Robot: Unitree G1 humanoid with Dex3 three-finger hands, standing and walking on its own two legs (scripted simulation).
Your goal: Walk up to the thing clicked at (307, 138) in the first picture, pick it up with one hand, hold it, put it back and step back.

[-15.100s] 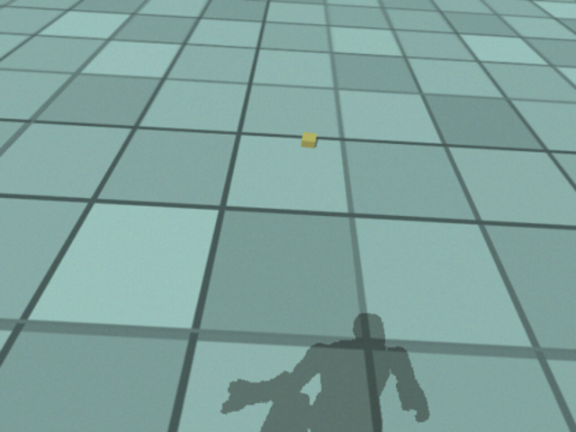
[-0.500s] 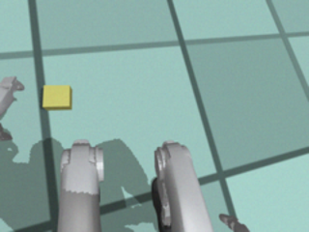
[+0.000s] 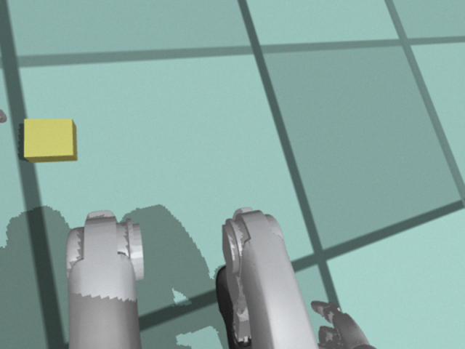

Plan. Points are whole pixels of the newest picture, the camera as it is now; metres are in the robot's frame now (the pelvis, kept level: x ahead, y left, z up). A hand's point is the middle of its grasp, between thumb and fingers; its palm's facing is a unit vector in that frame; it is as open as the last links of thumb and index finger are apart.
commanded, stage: rise first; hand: left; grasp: from above
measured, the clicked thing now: (51, 140) +0.49 +0.32 -0.31
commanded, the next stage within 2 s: approach in 1.80 s
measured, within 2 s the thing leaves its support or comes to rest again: neither
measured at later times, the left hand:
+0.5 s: hand out of the picture +0.42 +0.37 -0.19, palm faces -0.46 -0.11 -0.88, open 13.9 cm
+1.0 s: hand out of the picture +0.43 +0.36 -0.20, palm faces -0.46 -0.11 -0.88, open 13.7 cm
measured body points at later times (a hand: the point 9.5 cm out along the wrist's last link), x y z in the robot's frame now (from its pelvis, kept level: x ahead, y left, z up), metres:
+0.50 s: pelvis +0.01 +0.00 -0.01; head +0.25 +0.09 +0.35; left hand +0.44 +0.37 -0.14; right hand +0.10 -0.27 -0.12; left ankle +0.08 +0.14 -0.29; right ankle +0.09 -0.13 -0.29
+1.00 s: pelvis +0.00 +0.00 -0.01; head +0.25 +0.10 +0.35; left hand +0.45 +0.36 -0.15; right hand +0.10 -0.27 -0.11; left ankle +0.08 +0.14 -0.29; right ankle +0.09 -0.13 -0.29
